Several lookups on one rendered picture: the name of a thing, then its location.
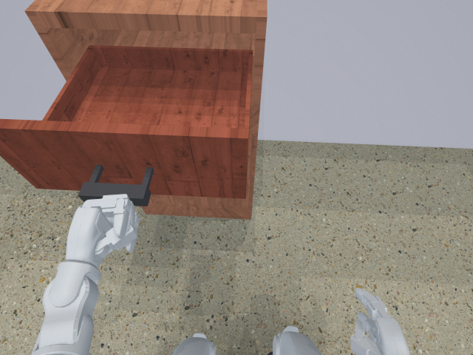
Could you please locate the cabinet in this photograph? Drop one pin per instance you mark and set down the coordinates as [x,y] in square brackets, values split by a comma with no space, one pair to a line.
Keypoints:
[68,27]

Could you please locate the handle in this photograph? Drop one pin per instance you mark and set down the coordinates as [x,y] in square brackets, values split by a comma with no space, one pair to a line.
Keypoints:
[138,194]

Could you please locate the robot left hand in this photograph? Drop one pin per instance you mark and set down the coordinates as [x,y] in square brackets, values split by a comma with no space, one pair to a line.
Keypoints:
[113,216]

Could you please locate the robot right hand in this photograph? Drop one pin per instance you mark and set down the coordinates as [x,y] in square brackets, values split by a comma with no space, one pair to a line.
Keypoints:
[385,334]

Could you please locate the right robot thigh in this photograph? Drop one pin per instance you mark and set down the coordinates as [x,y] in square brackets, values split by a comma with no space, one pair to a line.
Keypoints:
[294,343]

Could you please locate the left robot forearm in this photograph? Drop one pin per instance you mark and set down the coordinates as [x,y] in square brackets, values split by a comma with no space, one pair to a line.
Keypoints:
[69,301]

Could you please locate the drawer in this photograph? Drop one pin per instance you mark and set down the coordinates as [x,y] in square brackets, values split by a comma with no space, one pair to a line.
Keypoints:
[185,112]

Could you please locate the robot left shin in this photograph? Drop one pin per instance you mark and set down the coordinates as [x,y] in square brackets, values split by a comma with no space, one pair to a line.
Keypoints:
[199,335]

